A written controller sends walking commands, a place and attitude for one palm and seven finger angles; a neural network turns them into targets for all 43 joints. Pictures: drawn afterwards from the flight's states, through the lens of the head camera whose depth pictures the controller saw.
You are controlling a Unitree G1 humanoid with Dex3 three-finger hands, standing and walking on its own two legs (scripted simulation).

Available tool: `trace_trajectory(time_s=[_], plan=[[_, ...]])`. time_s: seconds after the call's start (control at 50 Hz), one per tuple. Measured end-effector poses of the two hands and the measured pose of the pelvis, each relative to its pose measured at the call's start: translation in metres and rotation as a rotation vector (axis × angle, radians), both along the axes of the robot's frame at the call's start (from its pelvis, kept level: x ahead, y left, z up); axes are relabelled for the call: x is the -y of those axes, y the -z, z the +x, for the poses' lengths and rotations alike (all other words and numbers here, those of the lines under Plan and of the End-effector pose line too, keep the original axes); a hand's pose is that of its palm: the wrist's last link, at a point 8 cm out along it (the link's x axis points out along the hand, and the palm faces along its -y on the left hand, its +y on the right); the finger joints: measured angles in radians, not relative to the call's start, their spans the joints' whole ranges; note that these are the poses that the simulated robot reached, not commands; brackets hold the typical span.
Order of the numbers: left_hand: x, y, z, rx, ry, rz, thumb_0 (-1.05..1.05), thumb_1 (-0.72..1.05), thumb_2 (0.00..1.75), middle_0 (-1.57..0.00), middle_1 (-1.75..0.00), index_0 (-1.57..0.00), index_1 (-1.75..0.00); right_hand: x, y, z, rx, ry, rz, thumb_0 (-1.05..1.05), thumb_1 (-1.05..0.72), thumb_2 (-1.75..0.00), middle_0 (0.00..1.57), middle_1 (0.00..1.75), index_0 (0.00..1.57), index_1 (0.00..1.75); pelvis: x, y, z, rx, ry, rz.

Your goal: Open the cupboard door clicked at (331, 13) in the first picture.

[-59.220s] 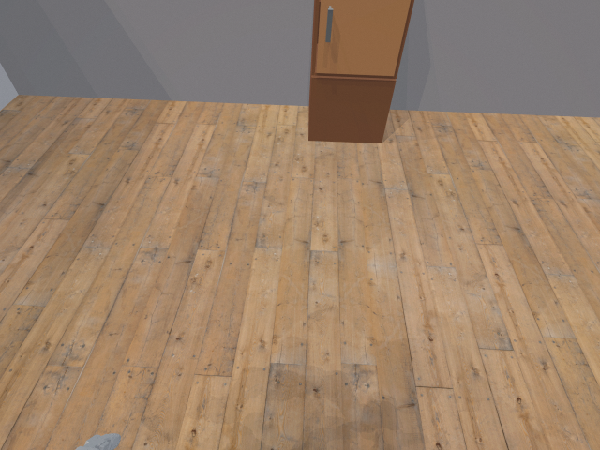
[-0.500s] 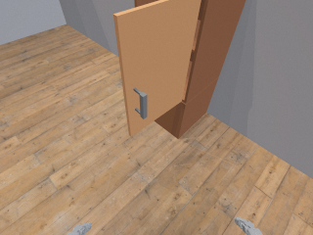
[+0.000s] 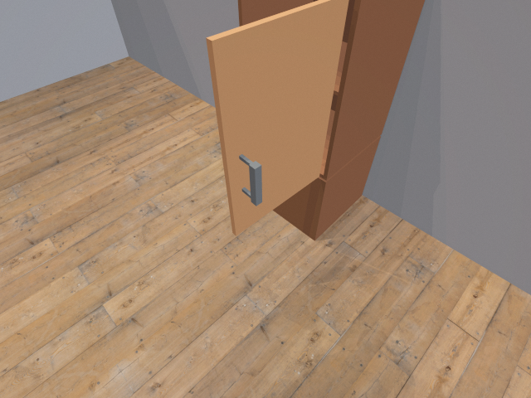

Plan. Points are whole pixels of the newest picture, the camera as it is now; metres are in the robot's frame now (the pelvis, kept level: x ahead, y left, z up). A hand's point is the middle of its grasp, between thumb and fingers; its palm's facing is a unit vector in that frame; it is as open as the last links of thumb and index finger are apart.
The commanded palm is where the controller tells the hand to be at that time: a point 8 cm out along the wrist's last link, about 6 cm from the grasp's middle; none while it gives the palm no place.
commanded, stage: let the arm hang, fingers relaxed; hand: left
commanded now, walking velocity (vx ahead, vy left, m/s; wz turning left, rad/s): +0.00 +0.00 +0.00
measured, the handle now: (250, 180) +0.64 +0.08 -0.11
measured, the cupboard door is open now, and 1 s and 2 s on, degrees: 87 87 87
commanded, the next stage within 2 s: look to check the result in 0.34 s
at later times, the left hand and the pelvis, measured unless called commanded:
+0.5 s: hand out of the picture +0.01 +0.16 -0.17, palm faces +0.03 -0.98 -0.19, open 7.4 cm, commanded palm none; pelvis +0.02 -0.01 +0.00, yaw +0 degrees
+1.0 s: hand out of the picture +0.05 +0.14 -0.17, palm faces +0.03 -0.98 -0.18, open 7.4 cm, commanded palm none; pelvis +0.05 -0.02 +0.00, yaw +0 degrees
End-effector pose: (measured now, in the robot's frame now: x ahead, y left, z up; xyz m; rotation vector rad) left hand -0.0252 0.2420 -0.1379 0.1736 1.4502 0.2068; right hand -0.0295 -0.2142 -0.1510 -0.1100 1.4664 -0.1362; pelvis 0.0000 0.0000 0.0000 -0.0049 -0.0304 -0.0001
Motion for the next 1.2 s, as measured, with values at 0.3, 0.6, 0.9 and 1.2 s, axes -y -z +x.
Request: trace_trajectory(time_s=[0.3,0.6,0.9,1.2], plan=[[0.027,0.007,0.039,0.063,0.024,-0.060,0.01,0.93,0.90,-0.20,-0.30,-0.20,-0.30,-0.006,-0.003,0.016,0.026,0.020,0.003,0.00,-0.91,-0.90,0.20,0.30,0.19,0.30,0.003,-0.002,0.012,-0.010,0.006,0.006],[0.036,0.005,0.037,0.003,0.001,-0.060,0.01,0.91,0.90,-0.20,-0.30,-0.20,-0.30,0.003,-0.003,0.045,0.027,0.006,0.000,0.00,-0.91,-0.90,0.20,0.30,0.19,0.30,0.010,-0.003,0.031,-0.013,0.006,0.009],[0.048,0.004,0.064,0.025,0.010,-0.062,0.01,0.91,0.90,-0.20,-0.30,-0.20,-0.30,0.017,-0.004,0.067,0.029,-0.003,-0.011,0.01,-0.92,-0.90,0.20,0.30,0.19,0.30,0.020,-0.004,0.049,-0.017,0.006,0.012],[0.055,0.004,0.079,0.036,0.009,-0.053,0.01,0.91,0.90,-0.20,-0.30,-0.20,-0.30,0.026,-0.003,0.079,0.023,0.000,-0.012,0.00,-0.91,-0.90,0.20,0.30,0.19,0.30,0.030,-0.004,0.063,-0.017,0.006,0.012]])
